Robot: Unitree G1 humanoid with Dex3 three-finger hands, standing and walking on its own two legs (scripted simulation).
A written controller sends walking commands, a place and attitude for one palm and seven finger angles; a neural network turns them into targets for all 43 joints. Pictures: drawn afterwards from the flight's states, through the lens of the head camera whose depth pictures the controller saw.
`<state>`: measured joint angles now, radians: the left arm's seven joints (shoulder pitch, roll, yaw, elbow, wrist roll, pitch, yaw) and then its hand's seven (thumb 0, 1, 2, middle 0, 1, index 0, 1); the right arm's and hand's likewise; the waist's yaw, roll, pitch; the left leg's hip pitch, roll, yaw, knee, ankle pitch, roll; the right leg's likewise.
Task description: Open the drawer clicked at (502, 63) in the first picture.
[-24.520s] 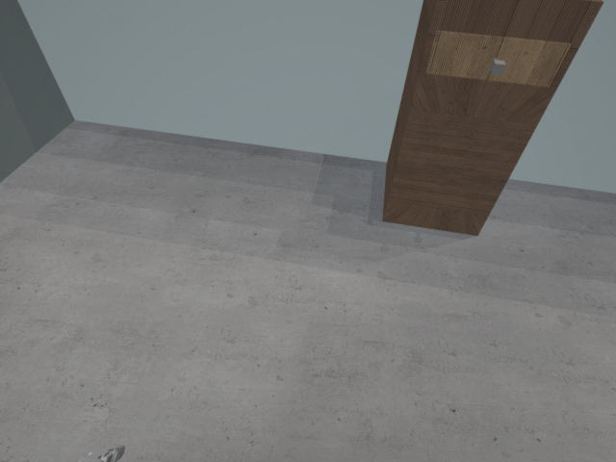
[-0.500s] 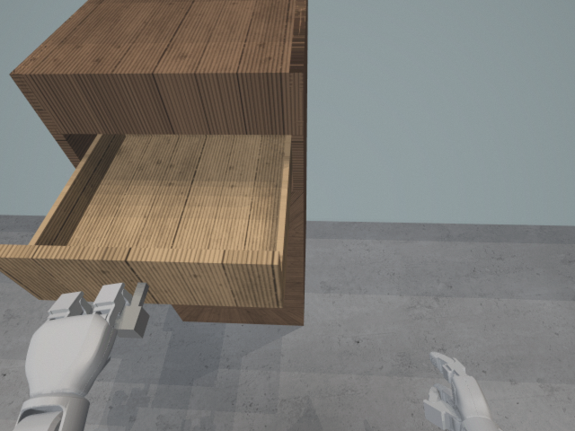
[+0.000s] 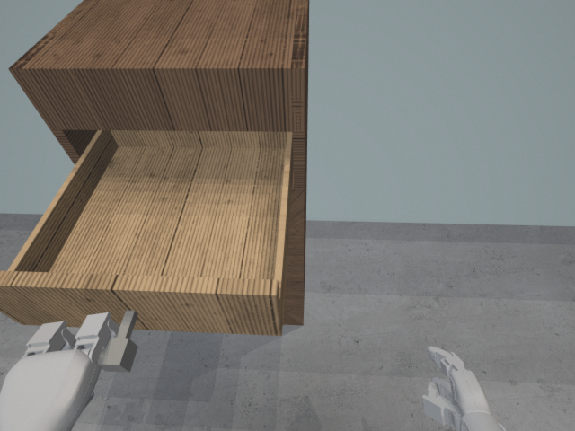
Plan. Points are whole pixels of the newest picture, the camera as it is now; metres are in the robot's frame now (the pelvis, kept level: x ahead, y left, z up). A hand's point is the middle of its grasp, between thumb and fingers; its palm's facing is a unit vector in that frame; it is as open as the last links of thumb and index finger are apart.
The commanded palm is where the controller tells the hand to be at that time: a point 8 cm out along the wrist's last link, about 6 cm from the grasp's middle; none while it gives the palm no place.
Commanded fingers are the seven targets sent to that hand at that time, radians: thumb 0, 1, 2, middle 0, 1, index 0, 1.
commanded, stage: pull the drawer open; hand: left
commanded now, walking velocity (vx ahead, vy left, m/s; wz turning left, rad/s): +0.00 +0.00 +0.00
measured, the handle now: (122, 340) +0.21 +0.24 +0.04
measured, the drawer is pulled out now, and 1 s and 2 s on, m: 0.29 0.30 0.30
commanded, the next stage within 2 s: open the thumb to release the handle in 0.14 s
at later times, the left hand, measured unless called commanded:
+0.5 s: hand (79, 384) +0.16 +0.28 +0.03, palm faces +0.00 -0.07 -1.00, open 6.9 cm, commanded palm +0.13 +0.28 +0.08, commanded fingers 0.00 -0.08 0.48 -0.33 -1.25 -0.33 -1.25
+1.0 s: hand (85, 389) +0.15 +0.27 +0.02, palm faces +0.01 -0.05 -1.00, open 13.7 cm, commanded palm +0.13 +0.27 +0.08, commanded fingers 0.00 -0.50 0.30 -0.30 -1.20 -0.30 -1.20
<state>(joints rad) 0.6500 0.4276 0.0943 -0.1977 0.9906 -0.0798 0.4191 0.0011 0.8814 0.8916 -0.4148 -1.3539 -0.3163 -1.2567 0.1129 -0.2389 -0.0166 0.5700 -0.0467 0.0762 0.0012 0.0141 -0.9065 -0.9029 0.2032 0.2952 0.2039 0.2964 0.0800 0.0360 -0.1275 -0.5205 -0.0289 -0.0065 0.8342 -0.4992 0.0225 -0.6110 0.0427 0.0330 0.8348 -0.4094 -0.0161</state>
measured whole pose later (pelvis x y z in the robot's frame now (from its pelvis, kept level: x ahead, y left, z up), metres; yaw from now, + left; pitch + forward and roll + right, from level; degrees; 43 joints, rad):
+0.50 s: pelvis -0.02 -0.01 +0.00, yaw +1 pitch +8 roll +0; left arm 0.48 0.43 0.09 -0.07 0.97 -0.06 0.36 0.00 0.51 0.73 -0.39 -1.31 -0.38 -1.30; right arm 0.12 -0.23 -0.02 0.60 -0.04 0.07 -0.04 0.01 -0.91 -0.90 0.20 0.30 0.20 0.30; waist 0.07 0.05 -0.11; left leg -0.50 -0.04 -0.03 0.82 -0.47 0.02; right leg -0.58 0.03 0.01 0.82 -0.39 -0.02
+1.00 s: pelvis -0.02 -0.01 +0.00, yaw +2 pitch +9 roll +0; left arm 0.48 0.41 0.07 -0.08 1.02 -0.08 0.39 0.00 -0.47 0.30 -0.32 -1.21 -0.32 -1.20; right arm 0.11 -0.22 -0.02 0.60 -0.05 0.06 -0.04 0.01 -0.91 -0.90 0.20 0.30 0.20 0.30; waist 0.09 0.04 -0.11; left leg -0.51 -0.04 -0.03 0.82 -0.47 0.01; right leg -0.59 0.03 0.01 0.83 -0.39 -0.02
